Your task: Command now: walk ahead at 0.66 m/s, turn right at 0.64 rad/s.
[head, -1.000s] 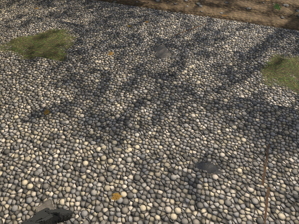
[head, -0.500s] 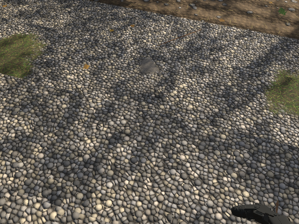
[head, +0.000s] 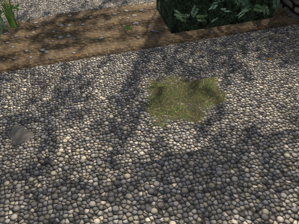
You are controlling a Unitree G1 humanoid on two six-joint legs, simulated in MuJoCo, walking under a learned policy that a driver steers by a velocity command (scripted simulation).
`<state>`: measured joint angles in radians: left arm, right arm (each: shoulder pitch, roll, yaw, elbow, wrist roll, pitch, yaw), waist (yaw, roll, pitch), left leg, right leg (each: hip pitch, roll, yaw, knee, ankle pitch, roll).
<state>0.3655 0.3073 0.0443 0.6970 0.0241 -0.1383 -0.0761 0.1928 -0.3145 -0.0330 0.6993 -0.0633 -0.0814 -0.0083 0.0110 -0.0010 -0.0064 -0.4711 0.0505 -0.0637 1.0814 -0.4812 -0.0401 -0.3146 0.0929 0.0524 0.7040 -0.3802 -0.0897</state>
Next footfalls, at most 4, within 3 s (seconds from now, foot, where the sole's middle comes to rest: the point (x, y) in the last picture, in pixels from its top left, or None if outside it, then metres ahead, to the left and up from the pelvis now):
0.46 left None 0.46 0.19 -0.90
0.82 right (144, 172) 0.87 0.08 -0.90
1.26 left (90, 149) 1.13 0.45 -1.05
1.60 right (90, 105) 1.54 0.51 -1.05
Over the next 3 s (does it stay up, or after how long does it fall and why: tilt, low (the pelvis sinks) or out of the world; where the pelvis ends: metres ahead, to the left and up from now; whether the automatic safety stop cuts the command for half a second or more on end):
stays up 2.56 0.61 -0.42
